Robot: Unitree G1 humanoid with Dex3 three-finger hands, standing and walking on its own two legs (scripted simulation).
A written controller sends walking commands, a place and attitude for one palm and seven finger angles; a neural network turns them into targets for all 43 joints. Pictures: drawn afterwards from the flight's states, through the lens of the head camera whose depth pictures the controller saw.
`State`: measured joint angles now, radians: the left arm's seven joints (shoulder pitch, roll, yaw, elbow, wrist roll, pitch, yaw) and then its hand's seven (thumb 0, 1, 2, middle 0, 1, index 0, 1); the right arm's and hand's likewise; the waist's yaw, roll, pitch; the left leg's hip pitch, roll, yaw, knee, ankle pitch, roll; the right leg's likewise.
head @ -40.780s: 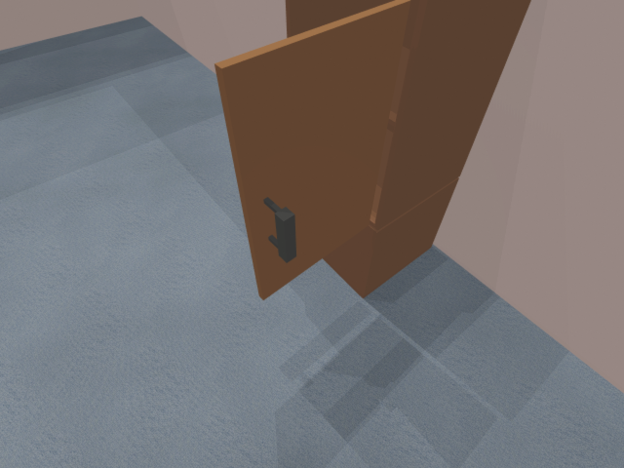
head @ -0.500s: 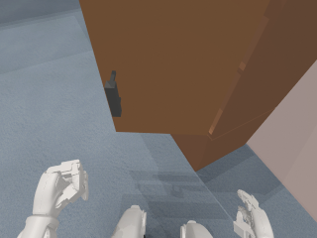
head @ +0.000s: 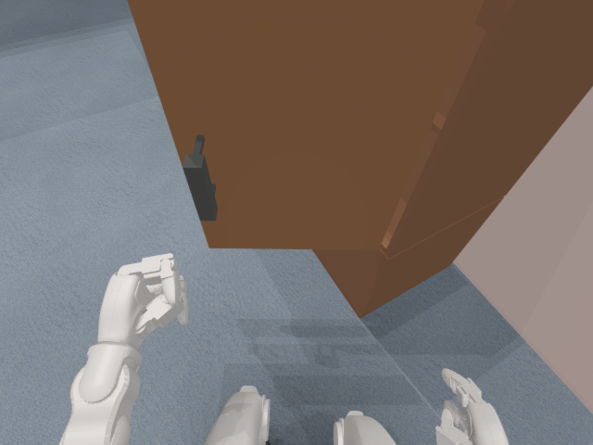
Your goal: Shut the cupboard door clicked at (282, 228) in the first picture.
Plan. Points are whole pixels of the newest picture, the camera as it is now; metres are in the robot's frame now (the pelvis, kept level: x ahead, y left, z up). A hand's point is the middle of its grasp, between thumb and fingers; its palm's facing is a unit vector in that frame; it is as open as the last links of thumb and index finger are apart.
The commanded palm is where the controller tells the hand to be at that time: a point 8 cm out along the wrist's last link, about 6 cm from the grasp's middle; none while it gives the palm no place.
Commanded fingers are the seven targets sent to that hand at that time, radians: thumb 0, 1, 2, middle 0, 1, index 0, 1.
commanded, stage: bring the fist close to the handle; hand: left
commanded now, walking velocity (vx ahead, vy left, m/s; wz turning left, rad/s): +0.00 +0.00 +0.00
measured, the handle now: (204, 178) +0.49 +0.18 +0.04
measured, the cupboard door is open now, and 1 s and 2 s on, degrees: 60 60 46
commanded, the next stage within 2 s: push the door shut along its arc in 0.98 s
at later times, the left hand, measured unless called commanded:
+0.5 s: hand (213, 246) +0.37 +0.14 +0.04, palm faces +0.03 -1.00 -0.02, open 3.1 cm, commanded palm +0.35 +0.19 +0.04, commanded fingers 0.00 0.90 0.90 -1.30 -1.50 -1.30 -1.50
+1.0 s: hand (220, 236) +0.39 +0.14 +0.03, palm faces +0.04 -1.00 -0.02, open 3.1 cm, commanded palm +0.37 +0.19 +0.04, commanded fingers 0.00 0.90 0.90 -1.30 -1.50 -1.30 -1.50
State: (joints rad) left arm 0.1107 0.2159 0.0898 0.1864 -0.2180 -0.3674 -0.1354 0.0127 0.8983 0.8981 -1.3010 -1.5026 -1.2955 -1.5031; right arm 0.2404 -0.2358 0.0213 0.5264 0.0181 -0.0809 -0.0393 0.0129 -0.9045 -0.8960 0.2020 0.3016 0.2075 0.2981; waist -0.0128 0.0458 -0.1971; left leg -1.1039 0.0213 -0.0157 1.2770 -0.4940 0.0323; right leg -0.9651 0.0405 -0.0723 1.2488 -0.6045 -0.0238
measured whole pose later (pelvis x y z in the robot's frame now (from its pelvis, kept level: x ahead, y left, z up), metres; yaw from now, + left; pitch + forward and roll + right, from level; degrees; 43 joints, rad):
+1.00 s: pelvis +0.00 -0.01 +0.00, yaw -1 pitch +20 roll -2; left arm -0.36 0.19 0.14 0.71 -0.14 -0.52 -0.04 0.01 0.90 0.90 -1.30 -1.50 -1.30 -1.50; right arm 0.27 -0.25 -0.01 0.63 0.00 0.02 -0.01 0.01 -0.91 -0.90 0.20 0.30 0.21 0.30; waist -0.05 0.03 -0.18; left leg -1.12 0.03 0.02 1.24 -0.48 0.03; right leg -1.01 0.04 -0.04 1.24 -0.59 -0.03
